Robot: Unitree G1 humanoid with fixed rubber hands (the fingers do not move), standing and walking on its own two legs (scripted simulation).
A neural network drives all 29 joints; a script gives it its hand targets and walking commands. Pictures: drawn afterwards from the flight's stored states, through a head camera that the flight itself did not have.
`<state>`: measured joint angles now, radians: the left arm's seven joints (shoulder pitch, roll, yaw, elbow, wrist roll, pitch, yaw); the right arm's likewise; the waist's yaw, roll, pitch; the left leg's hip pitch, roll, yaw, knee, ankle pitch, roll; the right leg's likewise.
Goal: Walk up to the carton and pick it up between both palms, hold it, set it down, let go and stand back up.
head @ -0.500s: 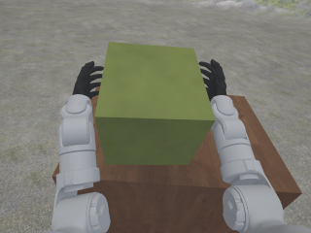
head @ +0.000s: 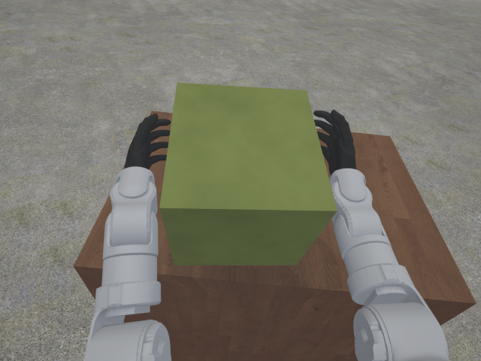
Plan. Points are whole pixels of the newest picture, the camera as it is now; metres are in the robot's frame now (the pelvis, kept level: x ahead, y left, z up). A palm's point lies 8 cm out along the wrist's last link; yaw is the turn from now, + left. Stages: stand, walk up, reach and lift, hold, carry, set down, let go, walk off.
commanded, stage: set down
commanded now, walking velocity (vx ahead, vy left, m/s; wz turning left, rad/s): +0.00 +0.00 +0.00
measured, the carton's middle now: (239, 178) +0.39 +0.00 +0.11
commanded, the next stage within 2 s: none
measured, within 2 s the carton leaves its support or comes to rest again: neither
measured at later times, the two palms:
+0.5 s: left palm (146, 176) +0.38 +0.16 +0.13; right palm (333, 163) +0.39 -0.16 +0.15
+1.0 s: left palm (154, 182) +0.39 +0.15 +0.10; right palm (330, 165) +0.41 -0.17 +0.13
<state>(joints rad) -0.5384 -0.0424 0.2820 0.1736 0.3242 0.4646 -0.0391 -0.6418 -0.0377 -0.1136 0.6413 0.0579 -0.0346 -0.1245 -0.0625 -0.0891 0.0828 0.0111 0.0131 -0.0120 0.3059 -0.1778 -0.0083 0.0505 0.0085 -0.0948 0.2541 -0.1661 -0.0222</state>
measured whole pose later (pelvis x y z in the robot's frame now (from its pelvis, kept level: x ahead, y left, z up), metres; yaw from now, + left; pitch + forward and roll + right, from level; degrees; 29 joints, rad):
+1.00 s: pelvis +0.00 -0.01 +0.00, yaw -2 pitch +0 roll +0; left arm -0.65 -0.08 0.39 0.58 0.30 0.27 0.06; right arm -0.81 -0.05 -0.38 1.01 -0.15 -0.14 0.03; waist 0.02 -0.05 0.00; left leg -0.12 0.03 0.03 0.27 -0.14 -0.02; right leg -0.12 0.02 -0.07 0.27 -0.15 -0.03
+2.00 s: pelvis +0.00 -0.01 +0.00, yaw -4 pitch +4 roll +0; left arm -0.68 -0.14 0.48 0.66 0.35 0.16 0.07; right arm -0.82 -0.05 -0.52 1.01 -0.29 -0.18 0.11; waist 0.05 -0.05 -0.02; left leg -0.21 0.03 0.08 0.27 -0.14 -0.02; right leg -0.23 0.02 -0.05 0.30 -0.14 -0.04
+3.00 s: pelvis +0.00 +0.00 +0.00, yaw -5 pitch +5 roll +0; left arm -0.63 -0.19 0.51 0.58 0.40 0.09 0.04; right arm -0.73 -0.01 -0.55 0.89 -0.33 -0.19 0.16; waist 0.05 -0.05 0.00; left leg -0.21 0.03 0.10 0.27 -0.14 -0.01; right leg -0.25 0.01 -0.04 0.30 -0.14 -0.03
